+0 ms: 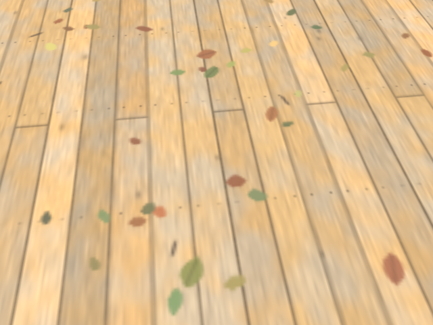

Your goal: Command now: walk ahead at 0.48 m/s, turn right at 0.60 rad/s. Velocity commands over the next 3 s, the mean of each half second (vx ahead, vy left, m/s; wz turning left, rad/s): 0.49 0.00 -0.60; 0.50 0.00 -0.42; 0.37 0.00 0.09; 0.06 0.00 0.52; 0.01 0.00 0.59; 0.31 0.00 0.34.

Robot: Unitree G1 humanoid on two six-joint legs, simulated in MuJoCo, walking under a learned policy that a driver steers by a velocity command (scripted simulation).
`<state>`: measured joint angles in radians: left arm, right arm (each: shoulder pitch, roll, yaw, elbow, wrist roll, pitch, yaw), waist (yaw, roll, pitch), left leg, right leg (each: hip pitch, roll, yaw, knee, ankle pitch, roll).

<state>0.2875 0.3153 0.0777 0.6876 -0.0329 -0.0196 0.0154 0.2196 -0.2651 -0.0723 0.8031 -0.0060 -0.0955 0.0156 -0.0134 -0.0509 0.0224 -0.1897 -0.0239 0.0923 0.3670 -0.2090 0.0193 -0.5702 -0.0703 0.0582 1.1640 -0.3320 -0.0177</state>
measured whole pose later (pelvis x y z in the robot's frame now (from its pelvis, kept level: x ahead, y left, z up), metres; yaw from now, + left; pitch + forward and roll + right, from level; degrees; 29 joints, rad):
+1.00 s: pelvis +0.57 -0.11 +0.00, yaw -29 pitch +1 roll +1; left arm 0.24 0.30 0.05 0.67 -0.01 -0.05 0.01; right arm 0.33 -0.26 -0.05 0.82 0.00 -0.09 0.02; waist -0.05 -0.04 0.02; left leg -0.19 -0.05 0.02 0.35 -0.19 0.05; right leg -0.58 -0.06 0.06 1.04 -0.28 -0.01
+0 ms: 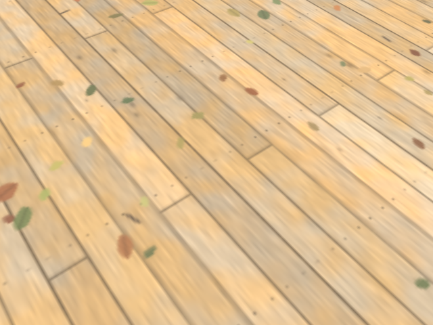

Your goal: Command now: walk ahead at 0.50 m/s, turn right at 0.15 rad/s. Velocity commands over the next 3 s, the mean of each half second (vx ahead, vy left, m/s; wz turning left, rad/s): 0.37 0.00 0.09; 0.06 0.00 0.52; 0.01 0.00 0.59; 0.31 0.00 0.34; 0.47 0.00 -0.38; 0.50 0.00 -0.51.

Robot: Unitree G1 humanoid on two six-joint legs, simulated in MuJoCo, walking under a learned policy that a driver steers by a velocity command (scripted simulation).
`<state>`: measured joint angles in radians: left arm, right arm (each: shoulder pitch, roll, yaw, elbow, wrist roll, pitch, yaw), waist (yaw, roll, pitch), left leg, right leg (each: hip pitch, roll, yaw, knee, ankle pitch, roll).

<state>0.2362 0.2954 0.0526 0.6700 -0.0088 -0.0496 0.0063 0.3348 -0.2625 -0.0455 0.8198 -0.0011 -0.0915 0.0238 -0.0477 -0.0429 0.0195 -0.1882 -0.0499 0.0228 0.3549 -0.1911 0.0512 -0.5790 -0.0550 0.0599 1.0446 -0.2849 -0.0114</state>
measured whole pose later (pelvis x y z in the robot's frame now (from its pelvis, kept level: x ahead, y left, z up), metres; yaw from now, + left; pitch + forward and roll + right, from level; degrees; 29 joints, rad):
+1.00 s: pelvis +0.30 -0.01 +0.00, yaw +23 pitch +3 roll -2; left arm 0.06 0.32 0.08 0.78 0.00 0.01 0.03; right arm 0.18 -0.31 -0.07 0.63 0.01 0.03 -0.02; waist -0.01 -0.01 0.06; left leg -0.33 -0.04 -0.08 0.45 -0.16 0.05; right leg -0.51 0.01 0.06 0.94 -0.39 0.08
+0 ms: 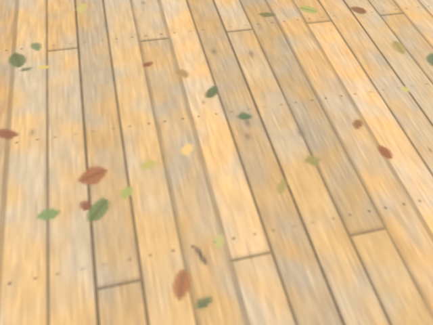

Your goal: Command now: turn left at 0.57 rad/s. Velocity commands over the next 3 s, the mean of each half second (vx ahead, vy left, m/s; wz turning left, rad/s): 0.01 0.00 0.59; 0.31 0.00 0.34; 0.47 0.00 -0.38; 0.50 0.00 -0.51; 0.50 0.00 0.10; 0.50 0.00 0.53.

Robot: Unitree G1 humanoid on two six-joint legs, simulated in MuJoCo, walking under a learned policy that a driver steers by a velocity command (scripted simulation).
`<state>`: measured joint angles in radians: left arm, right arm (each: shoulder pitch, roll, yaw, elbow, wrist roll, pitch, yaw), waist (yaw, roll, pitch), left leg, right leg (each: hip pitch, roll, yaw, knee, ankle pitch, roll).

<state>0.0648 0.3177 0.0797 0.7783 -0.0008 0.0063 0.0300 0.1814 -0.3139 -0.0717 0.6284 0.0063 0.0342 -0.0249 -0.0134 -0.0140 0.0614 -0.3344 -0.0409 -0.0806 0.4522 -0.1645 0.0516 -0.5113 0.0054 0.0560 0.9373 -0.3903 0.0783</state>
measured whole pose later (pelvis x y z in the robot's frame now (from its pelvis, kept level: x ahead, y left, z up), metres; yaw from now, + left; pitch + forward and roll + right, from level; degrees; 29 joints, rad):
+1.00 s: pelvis +0.12 +0.07 +0.00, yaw +27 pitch +2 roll -1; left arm 0.08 0.30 0.06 0.77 -0.02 -0.07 -0.06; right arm 0.42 -0.28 -0.05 0.73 0.01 -0.05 -0.01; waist -0.06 -0.04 0.02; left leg 0.10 -0.04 -0.03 0.19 -0.32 0.06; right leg -0.64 -0.06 -0.01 0.61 0.06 0.02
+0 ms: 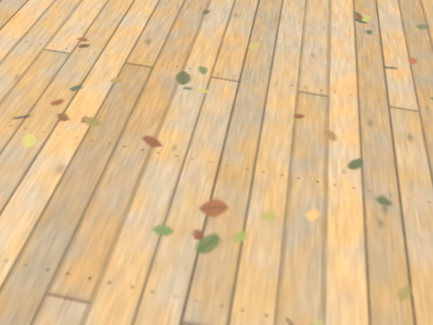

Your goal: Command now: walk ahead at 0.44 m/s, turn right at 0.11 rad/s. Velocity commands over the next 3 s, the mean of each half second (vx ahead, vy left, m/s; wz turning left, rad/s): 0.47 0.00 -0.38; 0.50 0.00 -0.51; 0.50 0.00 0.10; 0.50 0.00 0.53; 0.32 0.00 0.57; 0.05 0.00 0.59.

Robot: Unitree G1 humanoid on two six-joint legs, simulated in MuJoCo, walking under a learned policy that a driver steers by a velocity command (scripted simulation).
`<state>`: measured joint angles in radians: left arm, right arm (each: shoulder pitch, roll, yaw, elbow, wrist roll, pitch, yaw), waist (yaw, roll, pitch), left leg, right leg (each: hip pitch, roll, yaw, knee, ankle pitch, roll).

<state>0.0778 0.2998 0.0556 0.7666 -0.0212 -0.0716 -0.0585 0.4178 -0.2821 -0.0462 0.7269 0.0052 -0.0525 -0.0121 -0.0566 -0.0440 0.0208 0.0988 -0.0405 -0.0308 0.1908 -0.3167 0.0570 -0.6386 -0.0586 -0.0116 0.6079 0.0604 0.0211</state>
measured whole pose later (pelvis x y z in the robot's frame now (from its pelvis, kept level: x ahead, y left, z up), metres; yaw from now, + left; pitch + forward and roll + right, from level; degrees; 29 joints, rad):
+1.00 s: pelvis +0.56 -0.09 +0.00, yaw -32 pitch +1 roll +2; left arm 0.09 0.28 0.05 0.63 -0.02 -0.03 -0.04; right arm 0.37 -0.30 -0.07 0.81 0.01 -0.08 0.00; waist -0.10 -0.04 0.04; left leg 0.03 0.00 0.16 0.24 -0.29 0.00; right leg -0.64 -0.08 0.04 0.70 -0.05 -0.01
